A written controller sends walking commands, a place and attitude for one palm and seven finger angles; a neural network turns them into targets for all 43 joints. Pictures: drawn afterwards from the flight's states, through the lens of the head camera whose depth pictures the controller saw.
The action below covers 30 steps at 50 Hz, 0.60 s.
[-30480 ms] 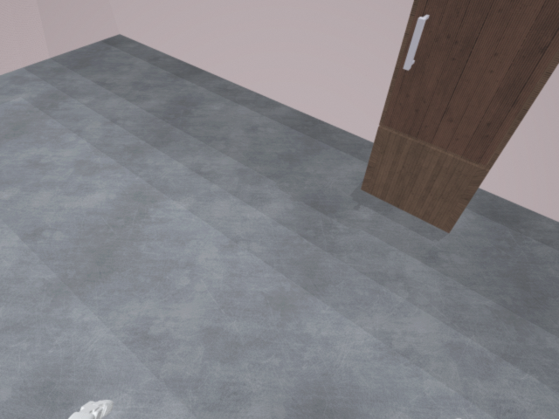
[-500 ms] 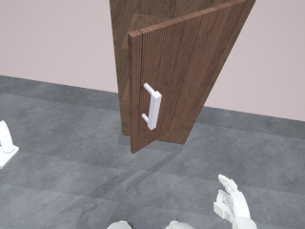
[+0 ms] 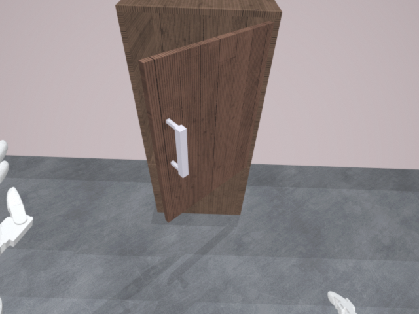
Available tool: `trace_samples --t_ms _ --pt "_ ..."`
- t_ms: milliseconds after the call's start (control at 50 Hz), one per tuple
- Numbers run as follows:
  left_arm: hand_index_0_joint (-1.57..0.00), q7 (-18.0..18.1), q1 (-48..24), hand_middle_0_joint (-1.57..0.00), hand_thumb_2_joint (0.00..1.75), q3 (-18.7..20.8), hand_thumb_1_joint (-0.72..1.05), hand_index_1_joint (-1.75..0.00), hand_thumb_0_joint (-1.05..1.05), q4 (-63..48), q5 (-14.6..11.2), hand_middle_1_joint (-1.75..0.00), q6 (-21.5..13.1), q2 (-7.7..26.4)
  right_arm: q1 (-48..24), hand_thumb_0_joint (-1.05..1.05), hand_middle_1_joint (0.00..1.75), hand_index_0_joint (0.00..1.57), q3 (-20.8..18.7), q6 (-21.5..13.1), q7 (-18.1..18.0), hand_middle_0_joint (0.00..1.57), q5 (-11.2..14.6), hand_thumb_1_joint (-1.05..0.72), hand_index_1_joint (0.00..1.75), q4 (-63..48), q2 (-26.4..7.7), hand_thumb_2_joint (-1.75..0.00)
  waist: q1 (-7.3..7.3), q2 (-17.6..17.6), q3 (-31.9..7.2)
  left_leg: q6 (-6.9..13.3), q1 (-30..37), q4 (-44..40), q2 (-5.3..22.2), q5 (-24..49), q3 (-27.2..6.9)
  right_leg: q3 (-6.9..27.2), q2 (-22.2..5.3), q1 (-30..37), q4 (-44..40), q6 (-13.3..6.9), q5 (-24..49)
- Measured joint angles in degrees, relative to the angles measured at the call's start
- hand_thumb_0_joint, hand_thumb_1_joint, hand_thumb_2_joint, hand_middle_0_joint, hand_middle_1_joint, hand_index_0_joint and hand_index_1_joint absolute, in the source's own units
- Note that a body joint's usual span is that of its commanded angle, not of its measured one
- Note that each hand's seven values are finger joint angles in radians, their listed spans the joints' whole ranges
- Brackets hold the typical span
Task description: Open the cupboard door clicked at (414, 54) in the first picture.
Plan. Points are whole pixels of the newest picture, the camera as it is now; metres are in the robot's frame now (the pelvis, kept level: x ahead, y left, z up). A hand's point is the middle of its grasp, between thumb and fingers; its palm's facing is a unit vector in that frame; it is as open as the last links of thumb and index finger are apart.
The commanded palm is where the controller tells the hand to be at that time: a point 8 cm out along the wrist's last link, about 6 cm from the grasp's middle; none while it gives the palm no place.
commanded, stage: stop stepping back and stand still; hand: left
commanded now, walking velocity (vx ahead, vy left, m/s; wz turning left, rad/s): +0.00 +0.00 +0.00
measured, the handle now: (177, 149) +0.51 +0.10 +0.02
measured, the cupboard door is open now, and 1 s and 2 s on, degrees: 44 44 44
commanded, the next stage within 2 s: let the arm hang, fingers relaxed in 0.26 s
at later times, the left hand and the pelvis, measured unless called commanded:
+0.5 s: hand (69, 308) +0.15 +0.25 -0.02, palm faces +0.14 -0.89 -0.44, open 7.4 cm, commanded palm none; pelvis -0.05 +0.00 +0.00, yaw +1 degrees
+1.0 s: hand out of the picture -0.14 +0.19 -0.16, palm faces +0.09 -0.97 -0.23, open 7.3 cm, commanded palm none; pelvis -0.07 +0.00 +0.01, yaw +3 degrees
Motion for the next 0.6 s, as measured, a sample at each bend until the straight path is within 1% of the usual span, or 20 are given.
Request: trace_samples --t_ms 40,60,100,120,140,180,200,240,280,300,320,360,380,400,420,460,480,520,560,600 --pt "-0.21 -0.2 0.0 -0.21 0.90 0.3 0.89 -0.30 0.01 -0.6 0.2 -0.30 0.1 1.0 -1.0 0.01 0.30 0.20 0.3 -0.9 0.3 0.20 -0.2 -0.91 0.30 -0.9 0.9 -0.90 -0.66 -0.1 0.8 -0.2 -0.3 -0.4 0.2 0.9 0.1 0.0 0.1 -1.0 -0.9 0.2 -1.2" --pt "-0.21 -0.3 0.3 -0.21 0.90 0.7 0.89 -0.30 0.01 -1.3 0.3 -0.30 -0.1 1.7 -1.4 0.01 0.30 0.20 0.5 -1.2 0.5 0.20 -0.2 -0.91 0.30 -1.5 1.4 -0.90 -0.87 -0.1 1.4 -0.5 -0.6 -0.5 0.4 1.3 0.1 -0.2 0.2 -0.9 -3.0 -0.3 -0.1" --pt "-0.21 -0.8 1.5 -0.21 0.90 0.6 0.89 -0.30 0.01 -2.7 0.5 -0.30 -1.1 2.1 -1.7 0.01 0.30 0.20 0.8 -1.2 0.9 0.20 -0.1 -0.91 0.30 -2.3 2.0 -0.90 -1.57 1.6 2.2 -1.0 -1.5 -0.1 1.6 1.3 -1.4 -1.6 1.7 -0.5 -5.3 -2.5 1.9" --pt "-0.21 -1.0 2.6 -0.21 0.90 0.6 0.89 -0.30 0.01 -3.6 0.4 -0.30 -1.6 2.1 -1.6 0.01 0.30 0.20 0.9 -1.0 1.3 0.20 -0.1 -0.91 0.30 -2.5 2.2 -0.90 -1.49 2.2 2.1 -1.2 -2.4 1.2 1.8 -0.1 -2.3 -1.9 2.3 -0.5 -6.4 -3.3 2.8" --pt "-0.21 -1.1 3.9 -0.21 0.90 0.6 0.89 -0.30 0.01 -4.6 0.3 -0.30 -2.1 2.0 -1.5 0.01 0.30 0.20 0.9 -0.8 1.7 0.20 0.0 -0.91 0.30 -2.5 2.4 -0.90 -0.97 2.5 1.9 -1.4 -3.5 4.3 1.6 -1.9 -3.1 -1.8 2.7 -0.5 -7.5 -3.8 3.7" --pt "-0.21 -1.3 6.5 -0.21 0.90 0.7 0.89 -0.30 0.01 -5.9 0.1 -0.30 -3.1 1.7 -1.2 0.01 0.30 0.20 0.9 -0.4 2.1 0.20 0.2 -0.91 0.30 -2.0 2.6 -0.90 0.35 2.4 1.4 -1.7 -5.0 10.6 0.9 -4.3 -3.8 -0.8 2.9 -0.3 -9.6 -4.1 5.1" --pt "-0.21 -1.3 7.3 -0.22 0.90 0.9 0.89 -0.31 0.01 -6.0 0.2 -0.30 -3.6 1.6 -1.0 0.01 0.30 0.20 1.0 -0.4 2.1 0.20 0.2 -0.91 0.30 -1.7 2.7 -0.90 0.90 2.2 1.3 -1.7 -4.8 11.1 0.7 -4.8 -3.7 -0.3 2.8 -0.1 -10.5 -4.1 5.7" --pt "-0.21 -1.1 7.7 -0.22 0.90 1.2 0.89 -0.31 0.01 -5.0 0.4 -0.30 -4.2 1.6 -0.6 0.01 0.30 0.20 1.2 -0.4 1.8 0.21 0.1 -0.91 0.30 -1.7 2.7 -0.90 1.49 2.1 1.3 -1.5 -2.8 7.2 0.9 -2.9 -3.1 -0.1 2.6 0.4 -11.4 -3.8 6.3" --pt "-0.21 -0.9 6.3 -0.22 0.90 1.0 0.89 -0.31 0.01 -3.2 0.4 -0.30 -4.0 1.2 -0.4 0.01 0.30 0.20 1.3 -0.8 1.2 0.21 0.0 -0.91 0.30 -1.7 2.1 -0.90 1.66 3.2 1.7 -1.0 0.6 -0.3 1.5 2.9 -3.2 -0.9 3.0 0.5 -11.0 -3.5 5.9" --pt "-0.21 -0.8 5.2 -0.22 0.90 0.7 0.89 -0.31 0.01 -2.2 0.4 -0.30 -3.6 0.9 -0.6 0.01 0.30 0.20 1.1 -1.0 1.0 0.21 -0.1 -0.91 0.30 -1.5 1.8 -0.90 1.78 3.7 2.0 -1.0 2.1 -2.6 1.6 1.7 -3.5 -1.2 3.1 0.4 -10.3 -3.3 5.4" --pt "-0.21 -0.7 3.8 -0.22 0.90 0.4 0.89 -0.31 0.01 -1.0 0.4 -0.30 -3.1 0.7 -1.2 0.01 0.30 0.20 0.9 -1.0 0.8 0.21 0.0 -0.91 0.30 -0.9 1.9 -0.90 2.01 3.4 2.4 -1.0 2.6 -3.3 1.2 0.4 -3.4 -1.3 2.7 0.4 -9.8 -3.0 5.1" --pt "-0.21 -0.7 1.8 -0.21 0.90 -0.1 0.89 -0.31 0.01 0.6 0.4 -0.30 -1.9 -0.2 -2.3 0.01 0.30 0.20 1.0 -0.6 0.6 0.21 0.1 -0.91 0.30 -0.5 2.2 -0.90 2.74 2.8 3.1 -1.1 3.4 -4.2 0.8 0.4 -2.9 -0.7 2.3 0.9 -10.3 -2.9 5.6" --pt "-0.21 -1.5 0.0 -0.21 0.90 -1.4 0.89 -0.30 0.01 3.8 1.4 -0.30 -2.2 -0.3 -3.1 0.01 0.30 0.20 0.8 -1.5 1.6 0.21 0.0 -0.91 0.30 0.5 1.8 -0.90 2.81 3.1 2.9 -1.1 2.5 -3.8 0.7 1.3 -3.0 -1.0 2.1 -0.1 -9.6 -2.5 6.3" --pt "-0.21 -2.9 -2.8 -0.21 0.90 -3.8 0.89 -0.30 0.00 9.1 2.2 -0.30 -1.2 -0.2 -4.0 0.01 0.30 0.20 0.5 -1.6 2.8 0.21 -0.1 -0.91 0.30 1.6 0.9 -0.90 2.89 3.7 2.8 -0.7 1.6 -3.3 0.4 2.1 -3.3 -1.3 1.8 -1.4 -8.0 -2.2 6.8" --pt "-0.20 -4.4 -5.6 -0.21 0.90 -6.5 0.90 -0.30 0.00 15.0 2.7 -0.30 1.0 -0.4 -5.1 0.01 0.30 0.20 0.3 -0.9 3.6 0.21 -0.1 -0.91 0.30 2.5 -0.1 -0.90 2.85 4.4 2.7 -0.4 1.0 -3.2 0.1 2.4 -3.6 -1.4 1.5 -2.6 -6.4 -1.8 6.9" --pt "-0.20 -6.5 -10.0 -0.20 0.90 -11.5 0.90 -0.30 0.00 27.8 3.3 -0.30 5.5 -1.4 -7.3 0.01 0.30 0.20 0.3 0.8 4.5 0.21 -0.6 -0.91 0.30 4.4 -1.5 -0.90 2.20 4.9 2.1 -0.2 -0.8 -2.5 -1.1 2.0 -3.7 -0.6 0.6 -4.7 -4.2 -1.4 5.1" --pt "-0.20 -7.4 -11.7 -0.20 0.90 -13.6 0.90 -0.30 0.00 34.3 3.5 -0.30 7.2 -2.3 -8.3 0.01 0.30 0.20 0.4 1.7 4.6 0.21 -0.8 -0.91 0.30 5.2 -1.8 -0.90 1.87 4.7 2.1 0.0 -1.7 -1.8 -1.7 2.1 -3.5 0.0 0.2 -5.2 -3.9 -1.7 3.4" --pt "-0.20 -8.7 -13.9 -0.20 0.90 -17.4 0.91 -0.30 0.00 46.4 4.0 -0.30 9.7 -5.3 -9.7 0.00 0.30 0.20 0.5 3.0 4.8 0.21 -1.2 -0.91 0.30 6.9 -2.2 -0.90 1.17 5.5 3.0 -0.1 -2.4 -1.1 -1.5 2.4 -3.9 -0.3 0.5 -5.7 -3.5 -2.2 3.9" --pt "-0.19 -9.5 -14.0 -0.20 0.90 -20.6 0.91 -0.30 0.00 55.6 4.2 -0.30 10.8 -7.9 -9.6 0.00 0.30 0.20 0.7 4.1 5.0 0.21 -1.4 -0.91 0.30 8.4 -1.7 -0.90 0.57 4.9 3.8 -0.5 -2.0 -1.5 -1.2 3.1 -4.4 -0.8 0.8 -5.2 -4.1 -2.4 5.3" --pt "-0.20 -9.7 -13.1 -0.20 0.90 -22.7 0.91 -0.30 0.01 62.8 4.0 -0.30 11.3 -10.2 -8.5 0.00 0.30 0.20 0.8 5.2 5.0 0.21 -1.6 -0.91 0.30 10.2 -0.6 -0.90 0.35 3.3 4.5 -0.8 -1.5 -1.8 -0.9 3.6 -5.1 -1.5 1.2 -4.3 -5.0 -2.8 5.8"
